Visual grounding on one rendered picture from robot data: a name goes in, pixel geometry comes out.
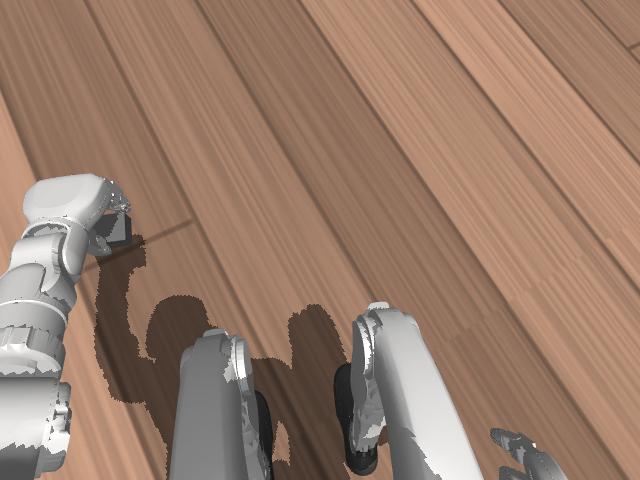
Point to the right robot hand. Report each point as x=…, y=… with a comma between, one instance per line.
x=538, y=465

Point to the left robot arm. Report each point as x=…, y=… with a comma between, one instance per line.
x=37, y=292

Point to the right robot foot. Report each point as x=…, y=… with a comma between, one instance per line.
x=358, y=462

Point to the left robot foot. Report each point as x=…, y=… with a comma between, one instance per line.
x=265, y=433

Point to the small box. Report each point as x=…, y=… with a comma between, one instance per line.
x=115, y=228

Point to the left robot hand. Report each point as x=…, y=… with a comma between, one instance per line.
x=81, y=198

